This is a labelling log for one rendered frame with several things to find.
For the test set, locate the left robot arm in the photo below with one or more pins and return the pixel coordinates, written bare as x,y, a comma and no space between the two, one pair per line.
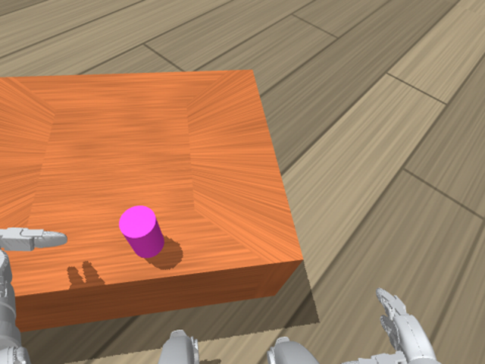
11,351

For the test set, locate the right robot hand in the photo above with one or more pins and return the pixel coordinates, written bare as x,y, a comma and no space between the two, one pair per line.
405,332

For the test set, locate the left robot hand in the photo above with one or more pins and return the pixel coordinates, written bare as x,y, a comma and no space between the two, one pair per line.
23,239

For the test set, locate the can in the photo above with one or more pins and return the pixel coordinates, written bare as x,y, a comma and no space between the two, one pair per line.
140,227

